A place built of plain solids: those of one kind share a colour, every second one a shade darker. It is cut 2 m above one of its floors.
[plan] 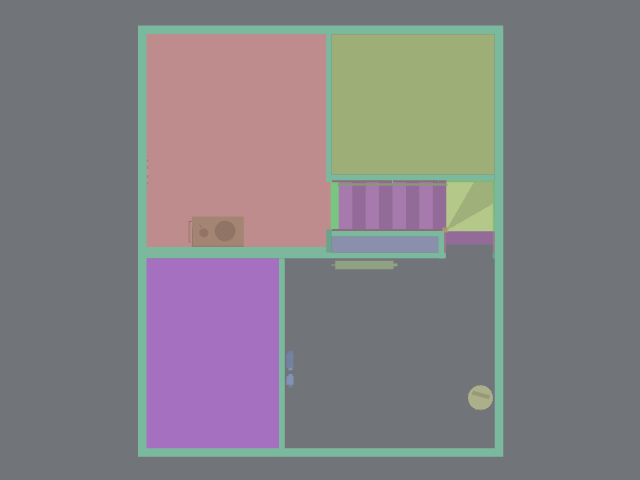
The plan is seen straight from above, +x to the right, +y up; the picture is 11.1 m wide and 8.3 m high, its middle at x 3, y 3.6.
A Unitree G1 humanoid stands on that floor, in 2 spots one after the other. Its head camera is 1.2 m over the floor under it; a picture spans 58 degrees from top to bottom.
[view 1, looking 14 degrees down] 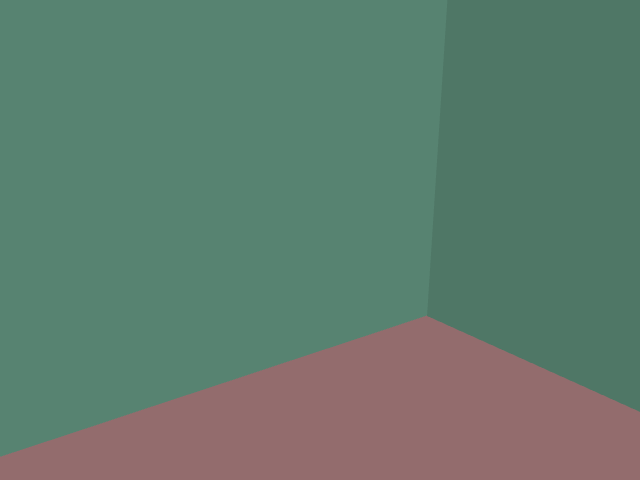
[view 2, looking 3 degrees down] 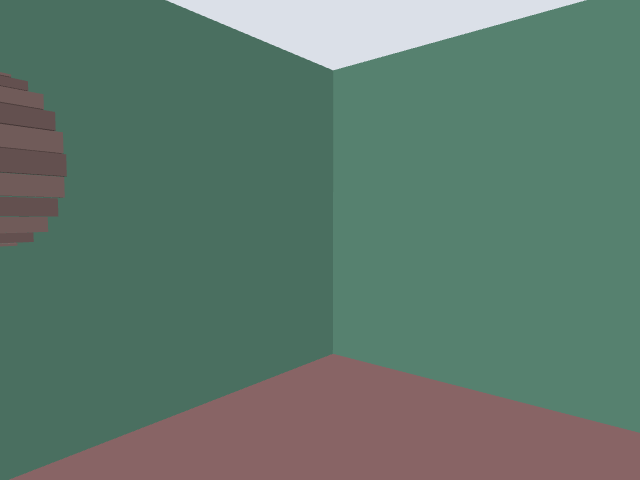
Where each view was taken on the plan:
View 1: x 1.00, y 5.32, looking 56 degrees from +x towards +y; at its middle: wall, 2.29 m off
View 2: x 2.33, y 4.21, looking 130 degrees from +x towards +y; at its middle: wall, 3.63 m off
